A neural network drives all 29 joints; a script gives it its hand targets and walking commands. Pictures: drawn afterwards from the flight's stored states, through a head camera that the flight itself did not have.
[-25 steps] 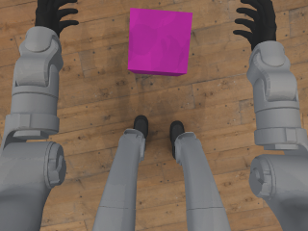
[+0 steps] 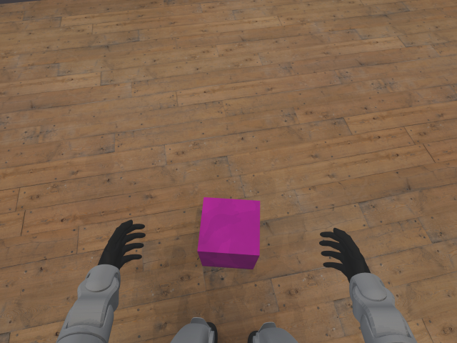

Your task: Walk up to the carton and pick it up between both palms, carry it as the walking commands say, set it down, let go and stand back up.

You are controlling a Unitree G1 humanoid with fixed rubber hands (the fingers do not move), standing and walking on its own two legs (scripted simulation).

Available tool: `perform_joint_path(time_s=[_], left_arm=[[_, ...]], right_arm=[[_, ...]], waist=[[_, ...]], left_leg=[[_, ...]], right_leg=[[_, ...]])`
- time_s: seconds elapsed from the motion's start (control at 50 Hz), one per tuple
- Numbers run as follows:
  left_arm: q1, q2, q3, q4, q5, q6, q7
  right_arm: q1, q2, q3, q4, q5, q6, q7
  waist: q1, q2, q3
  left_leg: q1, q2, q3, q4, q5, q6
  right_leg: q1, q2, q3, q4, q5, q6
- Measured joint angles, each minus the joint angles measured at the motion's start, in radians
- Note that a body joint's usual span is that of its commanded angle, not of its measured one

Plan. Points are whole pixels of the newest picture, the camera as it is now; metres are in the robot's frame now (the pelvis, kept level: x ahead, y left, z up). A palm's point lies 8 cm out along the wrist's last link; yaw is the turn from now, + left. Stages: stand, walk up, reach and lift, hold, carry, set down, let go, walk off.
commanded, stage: let go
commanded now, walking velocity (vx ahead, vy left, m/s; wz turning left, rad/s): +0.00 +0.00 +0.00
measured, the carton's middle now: (229, 235) +0.49 +0.00 -0.62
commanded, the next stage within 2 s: stand in 0.66 s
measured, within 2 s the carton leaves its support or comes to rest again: neither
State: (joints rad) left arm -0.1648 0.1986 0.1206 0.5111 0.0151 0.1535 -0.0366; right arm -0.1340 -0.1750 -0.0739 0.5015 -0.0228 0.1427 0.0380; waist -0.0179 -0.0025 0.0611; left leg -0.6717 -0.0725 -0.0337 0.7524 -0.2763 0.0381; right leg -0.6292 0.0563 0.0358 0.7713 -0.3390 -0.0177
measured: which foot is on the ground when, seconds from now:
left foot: down 0.00-1.00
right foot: down 0.00-1.00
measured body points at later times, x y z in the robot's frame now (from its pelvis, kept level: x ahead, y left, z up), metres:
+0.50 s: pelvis +0.04 -0.01 +0.03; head +0.04 +0.00 +0.48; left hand +0.21 +0.23 -0.05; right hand +0.20 -0.24 -0.04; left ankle +0.05 +0.09 -0.71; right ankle +0.02 -0.11 -0.71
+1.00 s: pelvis +0.08 -0.01 +0.03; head -0.02 +0.00 +0.46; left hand +0.21 +0.28 -0.05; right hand +0.20 -0.30 -0.05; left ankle +0.05 +0.09 -0.71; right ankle +0.02 -0.11 -0.71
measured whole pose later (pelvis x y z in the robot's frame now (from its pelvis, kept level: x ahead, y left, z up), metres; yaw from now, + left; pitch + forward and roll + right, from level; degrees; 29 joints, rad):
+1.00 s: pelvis +0.08 -0.01 +0.03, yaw -1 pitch -3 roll +0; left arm 0.31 0.31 0.09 0.70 0.03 0.01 0.01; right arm 0.29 -0.30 -0.08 0.75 -0.04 -0.01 -0.01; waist 0.00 -0.01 -0.21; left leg -0.14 -0.06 -0.03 0.54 -0.34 0.04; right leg -0.09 0.06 0.06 0.52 -0.37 -0.04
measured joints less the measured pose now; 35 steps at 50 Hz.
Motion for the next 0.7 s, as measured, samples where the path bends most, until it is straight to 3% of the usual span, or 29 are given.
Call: perform_joint_path(time_s=[0.16,0.32,0.52,0.7], left_arm=[[0.223,-0.023,-0.030,-0.027,0.034,-0.044,-0.018],[0.386,-0.008,-0.045,-0.090,0.026,-0.045,-0.030],[0.378,0.014,-0.068,-0.084,0.002,0.004,-0.048],[0.387,0.006,-0.072,-0.035,0.001,-0.002,-0.027]], right_arm=[[0.215,0.014,0.017,-0.020,-0.021,-0.042,0.016],[0.365,-0.027,0.030,-0.069,0.005,-0.048,0.038],[0.360,-0.032,0.038,-0.066,0.014,-0.001,0.036],[0.356,-0.028,0.043,-0.043,0.004,0.019,0.013]], waist=[[-0.006,-0.014,0.026],[0.008,-0.018,0.081],[0.035,-0.010,0.103],[0.024,-0.003,0.044]], left_leg=[[0.283,0.004,-0.001,-0.146,0.023,-0.003],[0.490,0.009,-0.003,-0.252,0.038,-0.007],[0.615,0.014,-0.004,-0.256,0.003,-0.007],[0.611,0.015,0.001,-0.234,-0.030,-0.003]], right_leg=[[0.277,-0.001,0.011,-0.141,0.024,-0.009],[0.484,-0.001,0.018,-0.249,0.043,-0.016],[0.618,0.004,0.020,-0.275,0.022,-0.020],[0.617,0.006,0.025,-0.264,-0.003,-0.019]])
